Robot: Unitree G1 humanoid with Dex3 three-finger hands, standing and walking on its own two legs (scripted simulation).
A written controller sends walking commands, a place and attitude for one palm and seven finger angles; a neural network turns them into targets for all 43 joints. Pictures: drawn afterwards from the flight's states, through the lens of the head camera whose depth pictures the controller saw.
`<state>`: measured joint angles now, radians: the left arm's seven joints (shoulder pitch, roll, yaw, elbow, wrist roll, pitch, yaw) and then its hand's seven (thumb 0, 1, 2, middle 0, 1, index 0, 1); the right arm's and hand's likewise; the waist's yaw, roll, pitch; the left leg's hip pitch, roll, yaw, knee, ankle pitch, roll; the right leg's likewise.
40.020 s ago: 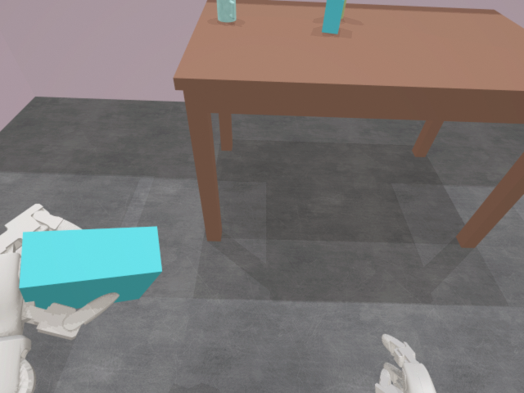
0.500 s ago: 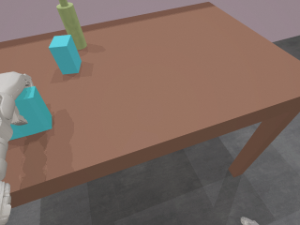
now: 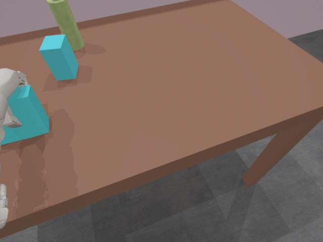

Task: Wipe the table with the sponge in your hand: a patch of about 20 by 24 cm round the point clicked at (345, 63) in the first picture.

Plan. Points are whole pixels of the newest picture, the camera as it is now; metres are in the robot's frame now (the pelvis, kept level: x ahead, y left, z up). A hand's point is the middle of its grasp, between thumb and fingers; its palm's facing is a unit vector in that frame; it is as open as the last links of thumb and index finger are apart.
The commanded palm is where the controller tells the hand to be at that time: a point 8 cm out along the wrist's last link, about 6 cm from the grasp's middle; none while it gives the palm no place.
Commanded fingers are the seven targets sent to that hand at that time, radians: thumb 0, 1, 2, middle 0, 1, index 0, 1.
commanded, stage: slide across to the middle lane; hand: left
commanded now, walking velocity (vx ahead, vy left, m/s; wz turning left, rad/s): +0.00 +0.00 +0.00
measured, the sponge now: (14, 122) +0.36 +0.40 +0.09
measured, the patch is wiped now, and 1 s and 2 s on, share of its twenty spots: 0.45 0.50 0.70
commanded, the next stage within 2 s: wipe back along the middle lane in 0.54 s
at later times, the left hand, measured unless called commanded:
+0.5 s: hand (37, 92) +0.41 +0.33 +0.15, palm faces -0.05 -0.01 -1.00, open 9.8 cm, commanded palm +0.39 +0.32 +0.20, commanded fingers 0.00 0.10 1.30 -1.20 -1.60 -1.20 -1.60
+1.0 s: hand (46, 98) +0.40 +0.31 +0.14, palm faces -0.02 -0.02 -1.00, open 9.8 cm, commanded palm +0.36 +0.30 +0.18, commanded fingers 0.00 0.10 1.30 -1.20 -1.60 -1.20 -1.60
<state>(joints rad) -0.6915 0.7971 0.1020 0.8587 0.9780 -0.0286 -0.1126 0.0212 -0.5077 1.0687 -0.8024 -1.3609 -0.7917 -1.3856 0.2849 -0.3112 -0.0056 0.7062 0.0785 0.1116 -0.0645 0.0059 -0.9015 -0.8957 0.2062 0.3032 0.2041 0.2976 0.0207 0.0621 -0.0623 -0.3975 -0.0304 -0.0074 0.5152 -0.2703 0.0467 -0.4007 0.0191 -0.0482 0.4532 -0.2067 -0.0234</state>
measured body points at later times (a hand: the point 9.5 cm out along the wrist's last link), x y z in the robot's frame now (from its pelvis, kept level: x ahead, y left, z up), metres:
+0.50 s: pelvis +0.02 +0.01 +0.01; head +0.05 -0.01 +0.45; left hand +0.41 +0.33 +0.20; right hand +0.17 -0.24 -0.12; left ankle -0.01 +0.09 -0.74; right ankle +0.01 -0.11 -0.74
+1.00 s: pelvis +0.02 -0.01 +0.01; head +0.04 -0.03 +0.45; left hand +0.40 +0.30 +0.19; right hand +0.18 -0.26 -0.11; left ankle -0.01 +0.09 -0.74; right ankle +0.01 -0.11 -0.74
